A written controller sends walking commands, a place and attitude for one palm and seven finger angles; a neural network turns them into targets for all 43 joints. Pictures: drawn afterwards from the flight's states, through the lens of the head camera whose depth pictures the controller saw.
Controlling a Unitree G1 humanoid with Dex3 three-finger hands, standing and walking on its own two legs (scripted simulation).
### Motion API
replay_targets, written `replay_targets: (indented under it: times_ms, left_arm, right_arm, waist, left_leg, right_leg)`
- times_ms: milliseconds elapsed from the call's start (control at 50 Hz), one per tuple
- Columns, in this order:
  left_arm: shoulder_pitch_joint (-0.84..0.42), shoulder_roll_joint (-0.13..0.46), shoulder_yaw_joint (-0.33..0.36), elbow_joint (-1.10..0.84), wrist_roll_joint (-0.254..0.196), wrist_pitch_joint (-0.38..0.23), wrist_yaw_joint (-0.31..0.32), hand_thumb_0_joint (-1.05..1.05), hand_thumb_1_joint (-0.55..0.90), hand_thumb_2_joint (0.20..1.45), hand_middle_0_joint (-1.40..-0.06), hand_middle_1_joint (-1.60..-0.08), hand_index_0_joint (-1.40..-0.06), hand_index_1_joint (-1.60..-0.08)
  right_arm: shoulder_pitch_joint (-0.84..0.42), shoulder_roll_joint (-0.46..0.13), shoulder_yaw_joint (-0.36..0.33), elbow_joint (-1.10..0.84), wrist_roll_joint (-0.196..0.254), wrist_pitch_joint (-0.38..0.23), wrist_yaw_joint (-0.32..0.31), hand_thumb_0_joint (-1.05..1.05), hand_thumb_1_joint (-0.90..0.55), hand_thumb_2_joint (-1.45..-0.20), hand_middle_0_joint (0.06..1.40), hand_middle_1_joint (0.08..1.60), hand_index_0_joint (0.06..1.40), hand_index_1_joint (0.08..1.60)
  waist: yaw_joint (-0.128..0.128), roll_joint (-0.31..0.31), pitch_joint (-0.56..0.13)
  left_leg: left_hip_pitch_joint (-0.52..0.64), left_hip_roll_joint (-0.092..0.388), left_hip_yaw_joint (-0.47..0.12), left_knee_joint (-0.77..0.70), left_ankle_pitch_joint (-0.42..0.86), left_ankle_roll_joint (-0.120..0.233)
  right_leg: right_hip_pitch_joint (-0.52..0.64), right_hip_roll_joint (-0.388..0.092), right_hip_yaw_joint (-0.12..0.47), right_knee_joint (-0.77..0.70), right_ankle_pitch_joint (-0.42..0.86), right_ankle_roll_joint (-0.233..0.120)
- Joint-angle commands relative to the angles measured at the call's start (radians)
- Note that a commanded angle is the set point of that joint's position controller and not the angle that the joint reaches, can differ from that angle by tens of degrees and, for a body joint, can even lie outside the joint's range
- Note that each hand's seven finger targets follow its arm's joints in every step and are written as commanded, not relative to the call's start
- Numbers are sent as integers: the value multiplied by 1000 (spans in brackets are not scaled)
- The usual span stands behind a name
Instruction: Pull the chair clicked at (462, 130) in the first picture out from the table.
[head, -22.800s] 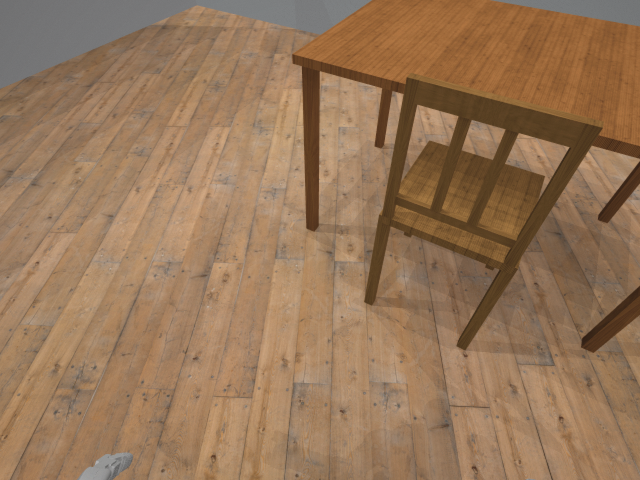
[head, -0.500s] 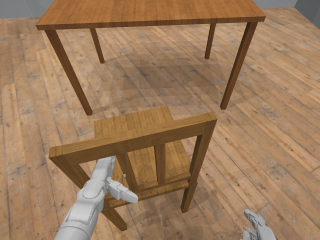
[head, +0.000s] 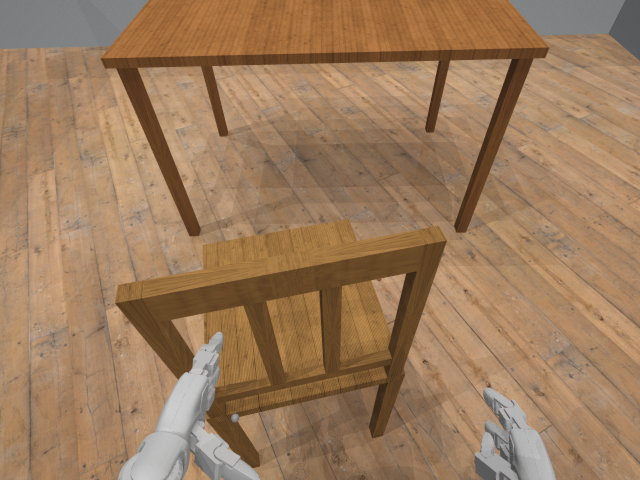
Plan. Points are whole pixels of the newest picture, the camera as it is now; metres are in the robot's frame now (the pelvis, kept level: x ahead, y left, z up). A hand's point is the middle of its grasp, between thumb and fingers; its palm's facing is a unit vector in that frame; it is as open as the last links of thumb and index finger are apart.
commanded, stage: draw the fingers out of the gap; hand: left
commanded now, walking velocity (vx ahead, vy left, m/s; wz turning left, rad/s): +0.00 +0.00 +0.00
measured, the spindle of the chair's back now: (267, 344) +0.32 +0.09 -0.06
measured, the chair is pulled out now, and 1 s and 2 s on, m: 0.61 0.61 0.61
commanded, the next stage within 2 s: draw the hand back to the body in 0.18 s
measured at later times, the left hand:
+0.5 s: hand (202, 437) +0.17 +0.13 +0.04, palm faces +0.05 -1.00 -0.01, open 17.5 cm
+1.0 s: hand (113, 424) +0.17 +0.20 +0.09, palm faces +0.22 -0.92 -0.32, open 16.1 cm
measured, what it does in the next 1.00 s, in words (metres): stands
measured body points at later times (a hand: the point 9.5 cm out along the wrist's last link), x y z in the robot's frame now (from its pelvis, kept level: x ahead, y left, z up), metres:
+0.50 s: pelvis -0.02 +0.00 -0.03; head +0.01 -0.01 +0.42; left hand +0.17 +0.18 +0.05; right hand +0.16 -0.23 -0.09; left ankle -0.01 +0.14 -0.71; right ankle -0.01 -0.13 -0.71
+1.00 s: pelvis +0.00 +0.00 +0.01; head -0.01 -0.01 +0.46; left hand +0.16 +0.25 +0.11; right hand +0.18 -0.22 -0.06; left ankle -0.01 +0.14 -0.71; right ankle -0.01 -0.13 -0.71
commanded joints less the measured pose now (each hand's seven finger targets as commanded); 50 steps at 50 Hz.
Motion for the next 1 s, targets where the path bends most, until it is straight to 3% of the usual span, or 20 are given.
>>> replay_targets:
  times_ms: [0,20,80,140,200,280,300,320,380,400,480,540,580,620,680,780,800,820,860,980]
  left_arm:
    - [0,89,37,-268,17,-40,15,0,-550,200,0,0,0,0]
    - [54,63,16,-286,19,-39,17,0,-550,200,0,0,0,0]
    - [89,77,24,-336,26,-42,37,0,-550,200,0,0,0,0]
    - [108,46,-24,-388,38,-47,44,0,-550,200,0,0,0,0]
    - [131,72,-3,-396,43,-41,47,0,-550,200,0,0,0,0]
    - [211,52,-34,-441,46,-32,42,0,-550,200,0,0,0,0]
    - [121,-51,9,-604,-106,-179,44,0,-550,200,0,0,0,0]
    - [204,3,48,-521,-98,-240,42,0,-550,200,0,0,0,0]
    - [212,51,121,-559,-122,-349,42,0,-550,200,0,0,0,0]
    - [200,26,105,-568,-125,-396,36,0,-550,200,0,0,0,0]
    - [229,19,112,-488,-111,-563,6,0,-550,200,0,0,0,0]
    - [270,61,127,-522,-126,-521,-52,0,-550,200,0,0,0,0]
    - [249,123,188,-569,-149,-474,-70,0,-550,200,0,0,0,0]
    - [239,136,226,-629,-184,-442,-79,0,-550,200,0,0,0,0]
    - [242,154,295,-641,-227,-420,-73,0,-550,200,0,0,0,0]
    - [251,117,285,-565,-245,-377,-102,0,-369,287,-25,-37,-25,-37]
    - [293,292,331,-579,-74,-307,39,0,-332,305,-30,-45,-30,-45]
    - [308,198,277,-626,-56,-273,93,0,-296,322,-35,-53,-35,-53]
    - [314,170,262,-617,-34,-239,136,0,-224,357,-45,-68,-45,-68]
    - [215,274,336,-696,-2,-219,209,0,-6,462,-75,-113,-75,-113]
  right_arm:
    - [-62,-103,-42,-175,0,-56,-8,0,-900,-900,200,300,200,300]
    - [-68,-94,-41,-185,0,-57,-8,0,-900,-900,200,300,200,300]
    - [-70,-91,-44,-186,0,-60,-13,0,-900,-900,200,300,200,300]
    - [-64,-87,-38,-200,-2,-65,-15,0,-900,-900,200,300,200,300]
    - [-64,-88,-39,-196,-2,-65,-20,0,-900,-900,200,300,200,300]
    - [-77,-80,-38,-212,1,-70,-22,0,-900,-900,200,300,200,300]
    - [-73,-56,-32,-205,-2,-100,-28,0,-900,-900,200,300,200,300]
    - [-72,-62,-40,-169,-4,-117,-27,0,-900,-900,200,300,200,300]
    - [-62,-56,-47,-144,2,-137,-23,0,-900,-900,200,300,200,300]
    - [-64,-52,-47,-142,3,-143,-17,0,-900,-900,200,300,200,300]
    - [-83,-45,-66,-107,3,-149,17,0,-900,-900,200,300,200,300]
    - [-102,-64,-68,-158,17,-130,18,0,-900,-900,200,300,200,300]
    - [-117,-69,-68,-167,24,-123,-2,0,-900,-900,200,300,200,300]
    - [-118,-58,-61,-165,29,-122,-19,0,-900,-900,200,300,200,300]
    - [-123,-51,-56,-142,37,-129,-40,0,-900,-900,200,300,200,300]
    - [-121,-54,-49,-111,42,-153,-47,0,-900,-900,200,300,200,300]
    - [-123,-44,-47,-121,25,-113,-66,0,-900,-900,200,300,200,300]
    - [-120,-29,-39,-143,18,-99,-69,0,-900,-900,200,300,200,300]
    - [-129,-29,-38,-127,12,-81,-70,0,-900,-900,200,300,200,300]
    - [-161,-43,-19,-112,1,-72,-82,0,-900,-900,200,300,200,300]
  waist:
    - [0,-62,-155]
    - [7,-51,-142]
    - [4,-90,-133]
    - [-10,-62,-115]
    - [-10,-70,-105]
    - [-1,-41,-113]
    - [-1,-112,-99]
    - [20,-88,-117]
    - [31,-57,-121]
    - [27,-21,-112]
    - [32,-23,-103]
    - [35,-32,-167]
    - [36,-51,-200]
    - [35,-50,-205]
    - [40,-80,-164]
    - [32,-61,-77]
    - [93,-40,-79]
    - [66,-40,-39]
    - [65,-35,-9]
    - [70,-14,18]
  left_leg:
    - [61,-29,29,-90,294,50]
    - [59,-28,31,-90,287,48]
    - [40,-26,21,-81,277,50]
    - [29,-30,16,-70,240,50]
    - [11,-33,14,-59,202,53]
    - [0,-34,10,-52,192,52]
    - [-30,-46,7,-10,191,41]
    - [-41,-43,14,4,175,37]
    - [-70,-41,12,13,165,32]
    - [-80,-41,14,27,155,29]
    - [-164,-30,11,91,138,22]
    - [-143,-29,19,70,93,33]
    - [-124,-27,18,62,91,41]
    - [-105,-26,14,51,97,45]
    - [-89,-21,6,34,124,45]
    - [-42,-15,0,-13,162,42]
    - [17,1,10,-56,179,38]
    - [53,-3,16,-79,185,38]
    - [95,3,17,-104,201,39]
    - [216,6,7,-221,233,40]
  right_leg:
    - [91,17,-24,-96,288,-18]
    - [83,17,-28,-92,275,-19]
    - [67,22,-29,-88,252,-21]
    - [29,23,-34,-76,206,-19]
    - [14,22,-26,-81,163,-18]
    - [7,20,-29,-70,141,-22]
    - [-38,37,-58,-51,143,-18]
    - [-42,39,-46,-32,119,-24]
    - [-54,39,-38,-12,89,-28]
    - [-83,39,-36,4,75,-29]
    - [-147,38,-21,65,62,-32]
    - [-66,25,3,27,29,-25]
    - [-16,21,22,-2,15,-20]
    - [14,16,24,-26,16,-16]
    - [34,20,16,-55,39,-15]
    - [44,22,-5,-93,106,-12]
    - [112,-13,64,-145,129,-37]
    - [104,-21,46,-173,142,-33]
    - [130,-22,26,-192,173,-31]
    - [227,-13,5,-284,196,-35]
